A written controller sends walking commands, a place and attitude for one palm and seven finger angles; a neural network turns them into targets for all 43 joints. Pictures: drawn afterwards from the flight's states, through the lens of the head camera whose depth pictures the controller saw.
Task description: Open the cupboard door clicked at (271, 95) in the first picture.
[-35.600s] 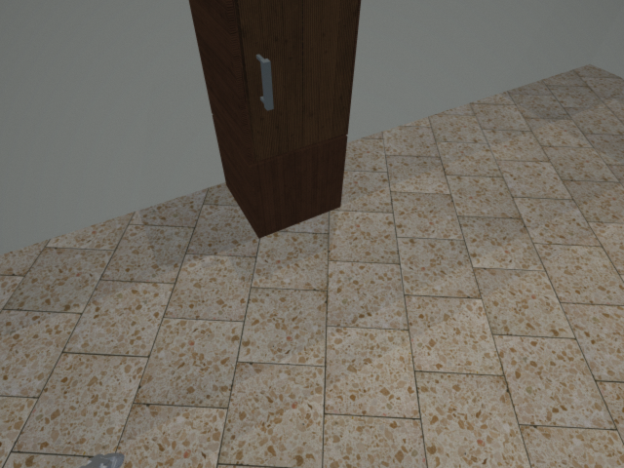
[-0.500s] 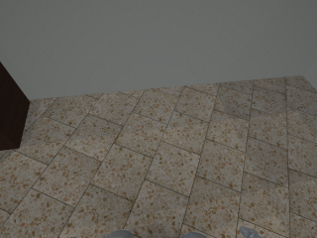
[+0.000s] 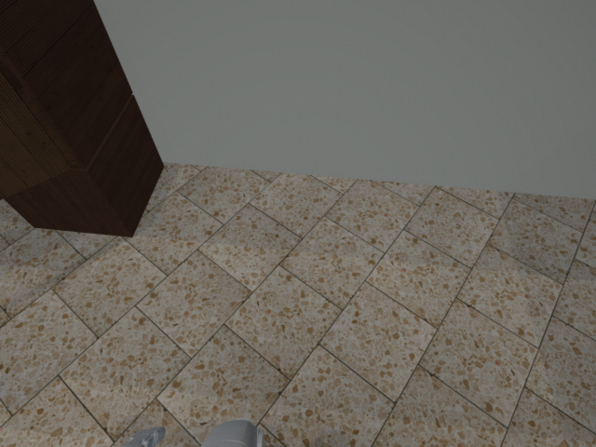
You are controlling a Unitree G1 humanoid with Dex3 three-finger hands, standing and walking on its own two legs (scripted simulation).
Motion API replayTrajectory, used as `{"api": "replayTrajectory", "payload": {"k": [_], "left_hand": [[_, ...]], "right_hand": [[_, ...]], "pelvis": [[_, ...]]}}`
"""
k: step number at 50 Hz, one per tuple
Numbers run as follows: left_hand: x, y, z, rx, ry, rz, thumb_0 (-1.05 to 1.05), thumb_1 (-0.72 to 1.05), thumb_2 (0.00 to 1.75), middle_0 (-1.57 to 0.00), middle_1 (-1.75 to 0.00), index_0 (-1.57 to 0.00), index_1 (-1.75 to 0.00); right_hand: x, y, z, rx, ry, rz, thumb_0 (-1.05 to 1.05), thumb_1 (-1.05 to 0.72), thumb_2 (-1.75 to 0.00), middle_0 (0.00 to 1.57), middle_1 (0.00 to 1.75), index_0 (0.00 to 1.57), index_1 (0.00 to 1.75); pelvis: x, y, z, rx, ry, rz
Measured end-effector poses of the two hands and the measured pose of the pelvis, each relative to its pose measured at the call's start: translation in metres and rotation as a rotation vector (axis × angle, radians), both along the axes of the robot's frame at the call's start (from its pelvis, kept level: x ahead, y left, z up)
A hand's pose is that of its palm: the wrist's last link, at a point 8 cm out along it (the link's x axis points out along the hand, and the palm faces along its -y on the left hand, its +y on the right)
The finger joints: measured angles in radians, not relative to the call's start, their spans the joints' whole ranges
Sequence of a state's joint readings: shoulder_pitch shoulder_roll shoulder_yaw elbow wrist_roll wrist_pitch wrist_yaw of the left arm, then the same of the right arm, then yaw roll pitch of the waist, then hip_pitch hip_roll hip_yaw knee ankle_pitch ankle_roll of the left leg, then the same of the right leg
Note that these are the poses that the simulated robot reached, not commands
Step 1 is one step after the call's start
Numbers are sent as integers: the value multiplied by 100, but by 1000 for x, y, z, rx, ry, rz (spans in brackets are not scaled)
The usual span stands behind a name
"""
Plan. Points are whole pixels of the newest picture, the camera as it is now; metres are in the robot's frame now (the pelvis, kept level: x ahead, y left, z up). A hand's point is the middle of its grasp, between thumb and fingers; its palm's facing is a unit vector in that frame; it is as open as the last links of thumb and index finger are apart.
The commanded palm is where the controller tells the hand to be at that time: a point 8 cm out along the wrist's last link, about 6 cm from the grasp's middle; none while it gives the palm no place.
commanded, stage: turn to face it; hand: left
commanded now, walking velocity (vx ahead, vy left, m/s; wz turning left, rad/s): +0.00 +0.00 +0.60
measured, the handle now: out of the picture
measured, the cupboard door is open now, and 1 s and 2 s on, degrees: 44 44 44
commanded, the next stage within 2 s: take the last steps up to it in 1.04 s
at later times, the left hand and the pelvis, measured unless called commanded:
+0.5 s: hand out of the picture +0.07 +0.22 -0.16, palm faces +0.30 -0.91 -0.30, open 7.4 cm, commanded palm none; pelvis +0.02 -0.02 -0.01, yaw +18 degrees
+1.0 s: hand out of the picture -0.01 +0.22 -0.17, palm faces +0.54 -0.81 -0.23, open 7.4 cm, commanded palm none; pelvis +0.04 +0.00 +0.00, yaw +32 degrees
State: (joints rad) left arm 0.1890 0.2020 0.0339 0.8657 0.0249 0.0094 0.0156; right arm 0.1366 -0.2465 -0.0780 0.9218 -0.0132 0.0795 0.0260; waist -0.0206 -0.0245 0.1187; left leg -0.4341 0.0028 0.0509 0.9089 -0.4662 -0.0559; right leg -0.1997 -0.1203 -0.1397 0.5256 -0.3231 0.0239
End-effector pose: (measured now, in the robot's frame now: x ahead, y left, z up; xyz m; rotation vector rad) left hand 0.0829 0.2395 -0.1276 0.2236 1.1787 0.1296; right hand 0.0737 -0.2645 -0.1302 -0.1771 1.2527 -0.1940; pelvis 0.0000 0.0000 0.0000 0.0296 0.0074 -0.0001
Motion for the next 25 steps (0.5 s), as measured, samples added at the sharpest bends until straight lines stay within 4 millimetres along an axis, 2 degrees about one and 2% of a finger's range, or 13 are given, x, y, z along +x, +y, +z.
{"api": "replayTrajectory", "payload": {"k": [3,5,7,11,16,22,25], "left_hand": [[-20,8,-13,-29,28,60,1,90,90,-21,-30,-20,-30],[-32,18,-26,-43,47,103,1,90,90,-21,-30,-20,-30],[-43,28,-34,-38,81,135,1,90,90,-21,-30,-20,-30],[-48,42,-27,-18,95,196,1,90,90,-21,-30,-20,-30],[-40,46,-8,5,29,242,1,90,90,-20,-30,-20,-30],[-31,34,4,55,-60,285,1,90,90,-20,-30,-20,-30],[-39,24,5,71,-69,314,1,90,90,-20,-30,-20,-30]], "right_hand": [[29,11,3,-18,-32,74,1,-91,-90,20,30,20,30],[49,19,1,-38,-73,124,1,-91,-90,20,30,20,30],[63,27,3,-51,-103,161,0,-91,-90,20,30,20,30],[71,37,10,-63,-103,213,0,-91,-90,20,30,20,30],[72,40,10,-43,-56,256,0,-90,-90,20,30,20,30],[82,27,-7,-2,-15,288,0,-90,-90,20,30,20,30],[95,21,-15,5,-4,316,0,-90,-90,20,30,20,30]], "pelvis": [[4,7,-5,-5,0,44],[7,14,-15,-22,5,70],[6,17,-18,-18,1,88],[7,16,-11,-34,4,134],[12,10,-2,-51,6,189],[22,-12,-8,-37,13,271],[24,-18,-11,-32,1,314]]}}
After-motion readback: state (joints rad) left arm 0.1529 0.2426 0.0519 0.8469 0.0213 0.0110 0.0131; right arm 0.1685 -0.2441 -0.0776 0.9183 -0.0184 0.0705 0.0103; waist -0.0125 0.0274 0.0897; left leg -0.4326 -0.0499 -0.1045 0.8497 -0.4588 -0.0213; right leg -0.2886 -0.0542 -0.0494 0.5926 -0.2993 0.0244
